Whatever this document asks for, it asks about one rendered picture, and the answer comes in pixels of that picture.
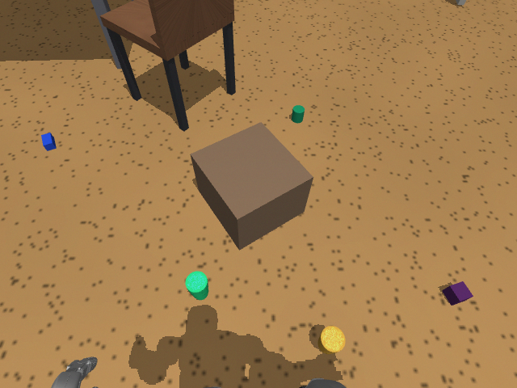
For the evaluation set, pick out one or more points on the chair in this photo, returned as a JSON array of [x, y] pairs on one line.
[[168, 28]]

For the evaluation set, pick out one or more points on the left robot hand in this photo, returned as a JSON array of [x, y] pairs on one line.
[[75, 373]]

